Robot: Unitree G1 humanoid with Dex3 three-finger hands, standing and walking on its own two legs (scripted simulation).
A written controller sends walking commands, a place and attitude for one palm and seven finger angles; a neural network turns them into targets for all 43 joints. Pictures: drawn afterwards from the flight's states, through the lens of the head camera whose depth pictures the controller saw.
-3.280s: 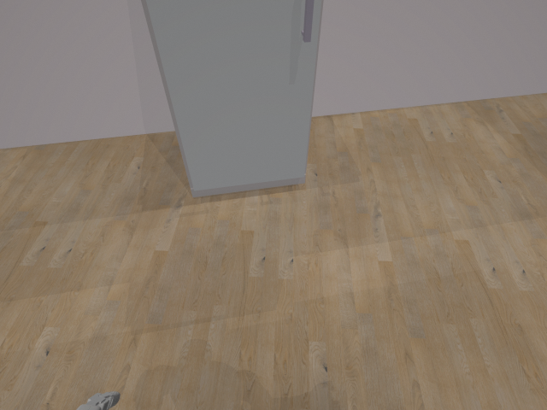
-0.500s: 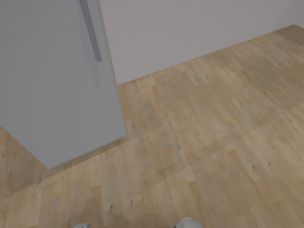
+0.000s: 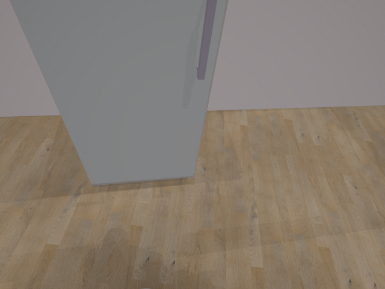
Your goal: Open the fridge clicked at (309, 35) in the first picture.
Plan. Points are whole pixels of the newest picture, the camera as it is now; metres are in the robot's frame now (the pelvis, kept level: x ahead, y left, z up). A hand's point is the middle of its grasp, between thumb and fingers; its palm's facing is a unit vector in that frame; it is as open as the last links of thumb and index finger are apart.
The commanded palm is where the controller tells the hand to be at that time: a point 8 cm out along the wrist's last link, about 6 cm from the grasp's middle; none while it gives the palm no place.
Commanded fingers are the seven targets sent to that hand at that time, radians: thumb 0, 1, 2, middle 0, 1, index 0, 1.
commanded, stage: turn to face it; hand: right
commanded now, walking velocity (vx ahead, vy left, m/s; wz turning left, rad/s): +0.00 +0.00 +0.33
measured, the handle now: (204, 36) +0.75 +0.02 +0.16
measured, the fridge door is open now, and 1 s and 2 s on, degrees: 0 0 0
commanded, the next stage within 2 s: take the last steps up to it in 0.26 s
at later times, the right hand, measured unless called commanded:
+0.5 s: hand out of the picture +0.09 -0.19 -0.16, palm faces -0.11 +0.98 -0.15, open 7.4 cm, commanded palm none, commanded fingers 0.00 -0.90 -0.90 0.20 0.30 0.20 0.30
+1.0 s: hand (231, 256) +0.24 -0.10 -0.15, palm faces -0.21 +0.96 -0.17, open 7.4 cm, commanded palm none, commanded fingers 0.00 -0.90 -0.90 0.20 0.30 0.20 0.30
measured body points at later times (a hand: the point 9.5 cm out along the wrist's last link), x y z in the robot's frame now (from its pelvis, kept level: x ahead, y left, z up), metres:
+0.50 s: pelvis +0.01 -0.02 +0.02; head +0.02 -0.04 +0.47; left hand +0.01 +0.23 -0.12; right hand +0.10 -0.24 -0.15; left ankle +0.03 +0.09 -0.70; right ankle +0.00 -0.13 -0.72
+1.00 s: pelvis +0.11 +0.05 +0.01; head +0.13 +0.06 +0.46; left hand -0.04 +0.22 -0.14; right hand +0.25 -0.15 -0.13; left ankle +0.12 +0.15 -0.72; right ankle +0.03 -0.10 -0.66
